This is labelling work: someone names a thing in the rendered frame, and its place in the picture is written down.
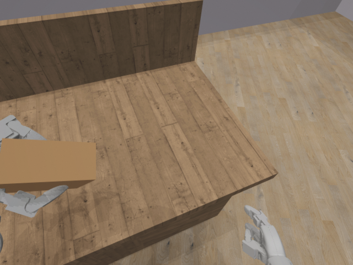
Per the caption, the table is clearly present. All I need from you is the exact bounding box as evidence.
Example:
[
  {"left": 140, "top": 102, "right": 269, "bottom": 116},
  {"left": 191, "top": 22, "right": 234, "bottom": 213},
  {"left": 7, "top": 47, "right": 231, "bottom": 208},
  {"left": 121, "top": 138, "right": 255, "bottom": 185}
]
[{"left": 0, "top": 0, "right": 278, "bottom": 265}]

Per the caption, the robot left hand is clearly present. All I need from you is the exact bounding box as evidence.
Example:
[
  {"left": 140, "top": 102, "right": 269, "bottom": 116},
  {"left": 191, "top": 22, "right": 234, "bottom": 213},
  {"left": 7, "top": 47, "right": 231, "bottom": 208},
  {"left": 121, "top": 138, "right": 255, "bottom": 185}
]
[{"left": 0, "top": 115, "right": 68, "bottom": 218}]

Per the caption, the sponge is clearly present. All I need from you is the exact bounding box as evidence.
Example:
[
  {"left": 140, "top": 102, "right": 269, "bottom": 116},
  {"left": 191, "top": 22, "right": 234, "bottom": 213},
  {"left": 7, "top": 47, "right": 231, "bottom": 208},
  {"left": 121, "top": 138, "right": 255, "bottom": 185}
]
[{"left": 0, "top": 138, "right": 96, "bottom": 193}]

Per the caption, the robot right hand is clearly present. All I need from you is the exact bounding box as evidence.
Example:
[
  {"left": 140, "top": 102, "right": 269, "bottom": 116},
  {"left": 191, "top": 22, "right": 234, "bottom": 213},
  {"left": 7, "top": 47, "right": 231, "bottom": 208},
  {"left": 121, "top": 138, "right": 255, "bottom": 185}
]
[{"left": 242, "top": 205, "right": 286, "bottom": 265}]

